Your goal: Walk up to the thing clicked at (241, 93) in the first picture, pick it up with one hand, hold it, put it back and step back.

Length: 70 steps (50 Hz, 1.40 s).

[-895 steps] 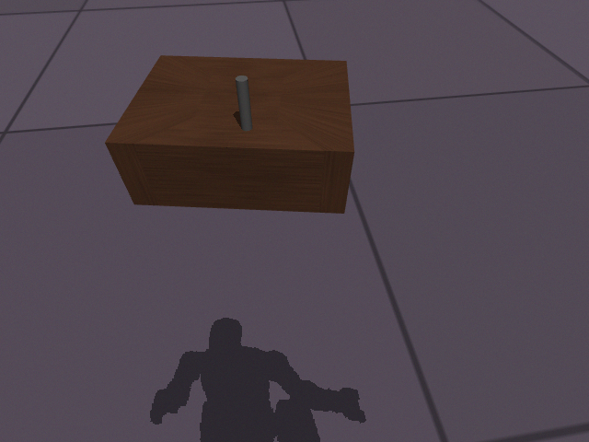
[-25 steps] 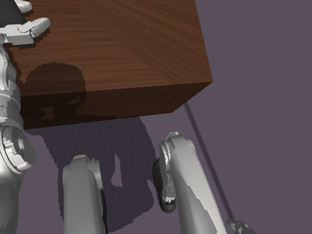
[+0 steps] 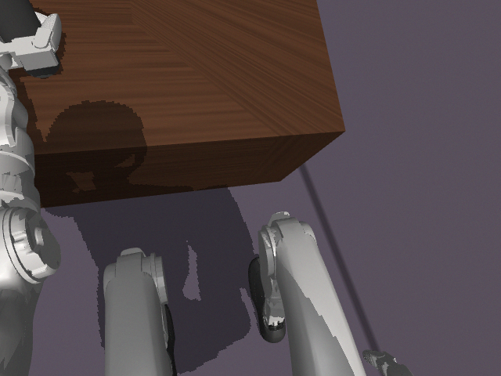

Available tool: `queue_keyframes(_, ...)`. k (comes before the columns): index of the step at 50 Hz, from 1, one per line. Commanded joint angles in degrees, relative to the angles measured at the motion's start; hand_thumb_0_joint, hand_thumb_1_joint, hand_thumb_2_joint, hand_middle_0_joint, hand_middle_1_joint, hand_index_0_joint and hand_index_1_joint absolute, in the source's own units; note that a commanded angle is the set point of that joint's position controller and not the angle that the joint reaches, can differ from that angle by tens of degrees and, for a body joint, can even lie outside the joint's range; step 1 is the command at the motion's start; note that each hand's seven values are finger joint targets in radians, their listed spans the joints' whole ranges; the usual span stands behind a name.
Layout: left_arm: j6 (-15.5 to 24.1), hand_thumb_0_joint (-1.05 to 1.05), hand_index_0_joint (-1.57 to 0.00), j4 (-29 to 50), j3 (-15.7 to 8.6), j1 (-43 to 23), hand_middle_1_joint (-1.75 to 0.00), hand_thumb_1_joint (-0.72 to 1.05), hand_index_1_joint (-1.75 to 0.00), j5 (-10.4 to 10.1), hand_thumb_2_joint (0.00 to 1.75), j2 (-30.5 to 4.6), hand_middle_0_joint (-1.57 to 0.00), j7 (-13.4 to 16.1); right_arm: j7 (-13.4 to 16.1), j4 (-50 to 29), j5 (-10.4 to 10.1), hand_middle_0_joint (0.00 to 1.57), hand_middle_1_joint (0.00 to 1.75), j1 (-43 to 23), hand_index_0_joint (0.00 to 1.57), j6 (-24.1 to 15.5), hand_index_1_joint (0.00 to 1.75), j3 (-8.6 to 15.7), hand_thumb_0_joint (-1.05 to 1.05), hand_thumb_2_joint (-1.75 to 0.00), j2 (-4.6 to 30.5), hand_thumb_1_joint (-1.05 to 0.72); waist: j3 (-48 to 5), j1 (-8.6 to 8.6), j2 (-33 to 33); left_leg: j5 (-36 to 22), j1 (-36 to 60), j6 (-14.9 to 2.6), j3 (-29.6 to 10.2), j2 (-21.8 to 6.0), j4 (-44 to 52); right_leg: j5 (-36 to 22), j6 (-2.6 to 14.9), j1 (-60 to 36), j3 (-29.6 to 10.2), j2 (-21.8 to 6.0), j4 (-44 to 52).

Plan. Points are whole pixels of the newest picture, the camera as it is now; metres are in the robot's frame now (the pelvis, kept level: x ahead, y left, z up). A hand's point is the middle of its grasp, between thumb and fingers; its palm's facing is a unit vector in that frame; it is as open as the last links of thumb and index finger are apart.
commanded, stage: settle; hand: left
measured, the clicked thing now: out of the picture +0.59 +0.19 +0.05
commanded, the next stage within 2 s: lift in 0.74 s
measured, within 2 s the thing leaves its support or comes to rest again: leaves its support in 0.02 s
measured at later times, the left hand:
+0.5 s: hand out of the picture +0.59 +0.18 +0.09, palm faces +0.14 -0.99 -0.05, open 6.0 cm
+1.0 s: hand out of the picture +0.58 +0.17 +0.13, palm faces +0.14 -0.99 -0.03, open 6.0 cm
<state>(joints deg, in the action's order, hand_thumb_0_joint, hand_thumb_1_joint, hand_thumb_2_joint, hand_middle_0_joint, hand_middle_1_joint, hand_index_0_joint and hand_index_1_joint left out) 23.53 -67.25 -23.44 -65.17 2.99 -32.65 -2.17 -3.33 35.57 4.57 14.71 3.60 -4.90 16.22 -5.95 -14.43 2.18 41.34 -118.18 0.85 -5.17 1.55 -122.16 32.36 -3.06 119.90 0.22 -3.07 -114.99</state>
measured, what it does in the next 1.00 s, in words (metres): rises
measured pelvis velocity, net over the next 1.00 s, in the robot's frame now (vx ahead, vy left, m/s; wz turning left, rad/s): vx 0.02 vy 0.00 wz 0.01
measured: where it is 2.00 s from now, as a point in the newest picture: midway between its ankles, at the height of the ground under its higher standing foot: (217, 337)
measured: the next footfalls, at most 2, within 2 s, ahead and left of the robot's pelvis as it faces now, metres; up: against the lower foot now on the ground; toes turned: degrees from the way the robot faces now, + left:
none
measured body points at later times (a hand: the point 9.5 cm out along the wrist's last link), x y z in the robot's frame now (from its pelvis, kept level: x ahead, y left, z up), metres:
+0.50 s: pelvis +0.01 +0.00 +0.07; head +0.24 +0.03 +0.46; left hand +0.57 +0.24 +0.09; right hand +0.04 -0.27 -0.04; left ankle +0.07 +0.12 -0.39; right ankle +0.12 -0.15 -0.39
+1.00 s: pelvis +0.02 +0.00 +0.11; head +0.24 +0.03 +0.50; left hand +0.57 +0.23 +0.13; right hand +0.06 -0.27 -0.01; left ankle +0.07 +0.12 -0.39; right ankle +0.12 -0.15 -0.39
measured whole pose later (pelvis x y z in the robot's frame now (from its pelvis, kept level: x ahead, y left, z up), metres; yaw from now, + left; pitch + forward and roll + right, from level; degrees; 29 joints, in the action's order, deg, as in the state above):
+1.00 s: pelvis +0.02 +0.00 +0.11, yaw +0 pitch +36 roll -4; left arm 22.8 -63.5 -21.5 -58.8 -0.7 -26.8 -1.1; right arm -1.4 36.6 2.7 15.3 1.2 -2.6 15.2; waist -8.5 -11.6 2.1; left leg 39.5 -97.9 0.8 -4.3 -0.3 -101.8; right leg 31.2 -2.3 100.0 1.0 -2.3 -95.7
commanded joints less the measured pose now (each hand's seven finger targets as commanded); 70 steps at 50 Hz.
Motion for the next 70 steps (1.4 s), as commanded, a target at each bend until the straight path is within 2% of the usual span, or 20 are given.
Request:
queue_keyframes(1,4.57,0.0,-1.34,21.39,-0.81,-32.63,-1.38,0.48,-1.38,-2.08,1.24,-13.6,-1.34,0.51,1.38,-1.21,-0.43,0.2,0.3,14.44,0.2,-0.29,0.3,5.21,0.0,-0.89,12.28,-0.88,-50.96,-1.34,13.9,-13.88,28.7,-1.99,3.4,-0.37,18.29,-11.28,4.84,-35.29,2.71,1.11,12.58)
queue_keyframes(8,2.79,0.0,-1.37,20.73,-0.05,-29.71,-1.41,0.49,-1.41,-2.61,1.27,-12.08,-1.36,0.73,2.3,-0.73,-1.3,0.2,0.3,13.34,0.2,-0.86,0.3,5.32,0.0,-0.89,11.41,-0.89,-46.6,-0.75,12.99,-15.03,31.53,-1.96,2.74,-0.68,21.93,-11.52,5.24,-35.32,2.63,1.36,16.06)
queue_keyframes(11,1.82,0.0,-1.37,15.16,0.27,-25.36,-1.42,0.49,-1.42,-2.46,1.28,-10.01,-1.36,1.18,2.21,0.02,-1.36,0.2,0.3,13.03,0.2,-0.93,0.3,5.26,0.0,-0.89,11.12,-0.88,-38.97,-0.61,10.35,-11.97,29.1,-2.08,2.54,-0.75,24.04,-8.52,5.17,-33.49,2.77,1.43,18.12)
queue_keyframes(15,1.53,0.0,-1.37,14.82,1.16,-24.69,-1.41,0.5,-1.41,-2.47,1.28,-8.31,-1.36,0.74,1.92,-0.99,-1.54,0.2,0.3,13.0,0.2,-1.26,0.3,5.33,0.0,-0.89,10.9,-0.88,-38.54,-0.37,11.41,-14.26,33.16,-1.61,1.47,-1.09,26.02,-9.86,5.5,-32.8,3.21,1.26,18.97)
queue_keyframes(21,2.16,0.0,-1.39,18.22,1.5,-26.49,-1.42,0.51,-1.41,-3.3,1.28,-7.65,-1.38,0.51,1.86,-1.59,-1.75,0.2,0.3,12.77,0.2,-1.76,0.3,5.82,0.0,-0.89,10.58,-0.88,-41.94,0.14,12.14,-15.91,37.47,-1.46,1.14,-1.31,27.87,-10.86,5.59,-35.16,3.09,1.29,20.32)
queue_keyframes(24,2.97,0.0,-1.41,23.17,-0.09,-28.32,-1.44,0.51,-1.44,-3.78,1.31,-10.34,-1.4,0.94,2.16,-2.16,-1.87,0.2,0.3,13.06,0.2,-2.11,0.3,6.11,0.0,-0.89,10.82,-0.88,-46.17,0.59,11.56,-17.32,38.64,-1.76,1.78,-1.14,28.18,-12.83,5.34,-39.49,2.72,1.31,21.66)
queue_keyframes(27,3.15,0.0,-1.4,23.88,0.98,-28.06,-1.45,0.53,-1.45,-3.73,1.33,-9.75,-1.39,0.9,2.42,-1.33,-1.82,0.2,0.3,13.53,0.2,-2.23,0.3,6.12,0.0,-0.89,10.56,-0.88,-47.93,0.77,12.32,-19.05,41.46,-1.73,1.87,-1.17,29.25,-14.02,5.44,-41.11,2.57,1.5,22.67)
queue_keyframes(38,3.06,0.0,-1.38,18.95,2.03,-23.08,-1.45,0.62,-1.45,-4.29,1.37,-5.91,-1.37,1.2,2.58,0.14,-1.86,0.2,0.3,12.92,0.2,-2.6,0.3,6.07,0.0,-0.89,9.83,-0.87,-41.89,0.82,9.86,-19.67,42.25,-1.73,1.68,-1.44,32.33,-14.45,5.56,-42.44,2.63,1.85,26.46)
queue_keyframes(39,3.23,0.0,-1.38,18.97,1.11,-23.13,-1.45,0.62,-1.45,-4.23,1.37,-7.45,-1.37,1.18,2.68,0.13,-1.84,0.2,0.3,12.96,0.2,-2.64,0.3,6.18,0.0,-0.89,10.09,-0.87,-42.37,1.27,9.69,-20.02,42.81,-1.82,1.8,-1.45,32.25,-14.73,5.54,-43.05,2.5,1.85,26.96)
queue_keyframes(42,3.65,0.0,-1.41,15.96,1.51,-21.75,-1.46,0.59,-1.46,-4.19,1.37,-6.23,-1.4,1.22,2.58,0.31,-1.84,0.2,0.3,12.96,0.2,-2.94,0.3,6.07,0.0,-0.89,9.39,-0.87,-40.21,0.37,6.69,-17.81,38.78,-2.21,2.28,-1.29,32.35,-14.66,5.24,-46.17,2.26,1.98,27.67)
queue_keyframes(44,4.22,0.0,-1.37,16.04,0.08,-20.1,-1.44,0.53,-1.42,-4.58,1.28,-7.49,-1.35,1.04,2.64,-0.03,-1.85,0.2,0.3,12.47,0.2,-3.0,0.3,6.37,0.0,-0.9,9.76,-0.9,-41.98,1.12,5.88,-18.51,38.89,-2.51,2.8,-1.21,32.07,-16.14,5.03,-48.51,1.66,1.99,28.18)
queue_keyframes(49,4.85,0.0,-1.35,18.2,1.23,-19.51,-1.42,0.55,-1.4,-3.78,1.28,-6.39,-1.33,1.1,2.3,-0.46,-1.56,0.2,0.3,12.7,0.2,-2.88,0.3,6.51,0.0,-0.9,9.78,-0.9,-44.26,2.35,11.01,-23.92,46.68,-1.38,1.71,-1.42,34.64,-17.56,5.94,-45.96,2.52,2.0,28.23)
queue_keyframes(52,5.41,0.0,-1.36,25.23,0.82,-20.31,-1.42,0.5,-1.41,-4.8,1.28,-6.95,-1.33,1.67,2.29,-0.86,-1.78,0.2,0.3,12.49,0.2,-2.88,0.3,6.62,0.0,-0.9,9.37,-0.91,-48.78,3.77,11.48,-24.21,49.52,-1.38,2.0,-1.37,35.8,-18.31,5.85,-50.51,2.33,2.11,29.28)
queue_keyframes(55,4.66,0.0,-1.36,26.51,1.83,-17.44,-1.43,0.51,-1.42,-5.1,1.29,-5.12,-1.34,1.5,2.53,-1.09,-2.01,0.2,0.3,12.3,0.2,-2.85,0.3,7.04,0.0,-0.9,9.26,-0.91,-48.89,3.35,10.79,-24.63,51.55,-1.49,1.94,-1.56,37.43,-18.76,5.71,-52.78,2.5,2.25,31.21)
queue_keyframes(59,3.91,0.0,-1.36,30.78,2.82,-15.29,-1.42,0.5,-1.4,-6.25,1.27,-3.15,-1.33,2.13,3.24,-0.69,-2.53,0.2,0.3,10.93,0.2,-3.17,0.3,7.46,0.0,-0.9,8.41,-0.9,-45.59,3.8,7.5,-18.4,50.61,-1.98,2.64,-1.62,40.35,-15.3,5.03,-57.73,1.69,2.43,35.63)
queue_keyframes(63,3.2,0.0,-1.37,26.87,3.59,-2.96,-1.43,0.54,-1.42,-6.71,1.29,0.4,-1.34,1.94,3.44,1.14,-2.97,0.2,0.3,10.58,0.2,-3.27,0.3,7.38,0.0,-0.9,7.87,-0.9,-39.16,5.11,5.87,-19.76,52.93,-1.56,1.74,-2.06,43.82,-15.34,5.17,-57.4,2.45,2.53,37.83)
queue_keyframes(66,4.04,0.0,-1.38,34.28,4.94,-5.44,-1.44,0.57,-1.42,-7.32,1.29,1.69,-1.36,2.04,3.69,-0.15,-3.3,0.2,0.3,9.13,0.2,-3.83,0.3,8.14,0.0,-0.9,8.08,-0.9,-39.27,5.57,6.61,-21.86,57.01,-1.2,1.35,-2.27,45.85,-16.81,5.37,-58.58,2.63,2.67,39.45)
queue_keyframes(68,3.58,0.0,-1.39,30.72,5.38,-0.64,-1.45,0.56,-1.43,-7.82,1.3,3.72,-1.36,2.21,3.83,0.57,-3.49,0.2,0.3,8.71,0.2,-4.02,0.3,8.11,0.0,-0.9,7.56,-0.9,-35.5,5.45,4.39,-21.21,56.49,-1.45,1.76,-2.24,46.94,-16.9,5.12,-60.56,2.53,2.8,41.43)
queue_keyframes(69,3.78,0.0,-1.38,30.7,3.41,2.56,-1.44,0.57,-1.42,-8.19,1.3,2.06,-1.35,2.44,3.87,1.12,-3.67,0.2,0.3,8.82,0.2,-4.04,0.3,7.73,0.0,-0.9,7.2,-0.9,-34.76,6.6,3.94,-21.5,56.86,-1.44,1.84,-2.23,47.95,-17.0,5.08,-62.12,2.42,2.76,42.28)
queue_keyframes(70,4.12,0.0,-1.39,32.95,4.27,2.81,-1.45,0.56,-1.43,-8.42,1.31,2.88,-1.36,2.57,3.84,0.92,-3.6,0.2,0.3,8.12,0.2,-4.08,0.3,7.93,0.0,-0.9,7.12,-0.9,-34.51,6.93,4.74,-21.38,57.82,-1.31,1.9,-2.26,48.74,-16.89,5.07,-62.54,2.28,2.76,42.77)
